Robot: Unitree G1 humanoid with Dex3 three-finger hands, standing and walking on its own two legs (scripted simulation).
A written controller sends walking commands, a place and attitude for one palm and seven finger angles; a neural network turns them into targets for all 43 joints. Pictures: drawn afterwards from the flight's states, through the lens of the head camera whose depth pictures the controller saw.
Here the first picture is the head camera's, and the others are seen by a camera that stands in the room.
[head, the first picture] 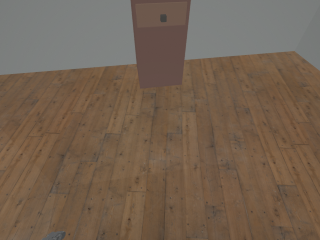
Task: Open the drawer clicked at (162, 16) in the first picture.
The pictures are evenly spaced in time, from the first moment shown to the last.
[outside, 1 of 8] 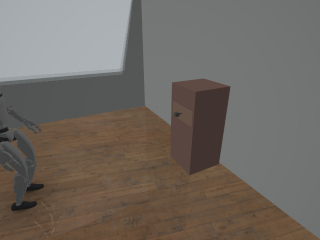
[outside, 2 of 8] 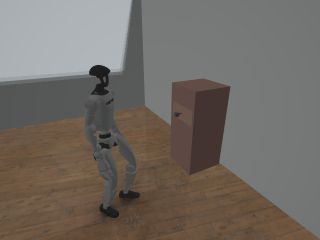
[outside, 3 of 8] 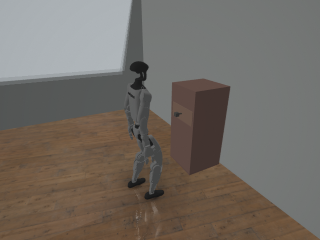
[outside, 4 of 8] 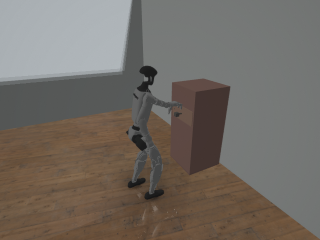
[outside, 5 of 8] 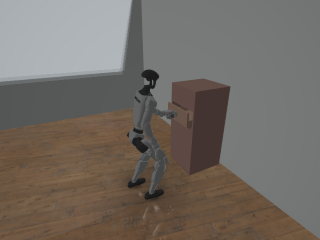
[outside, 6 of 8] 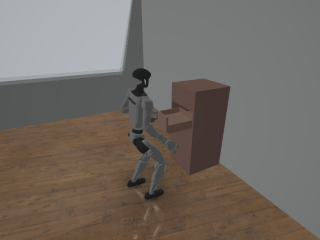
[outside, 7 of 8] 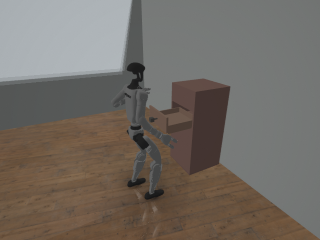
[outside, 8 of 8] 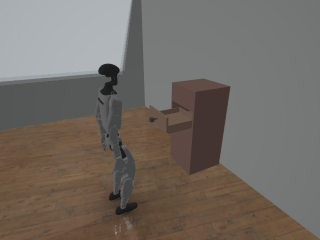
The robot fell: no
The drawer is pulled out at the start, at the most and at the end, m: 0.00 0.30 0.30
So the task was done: yes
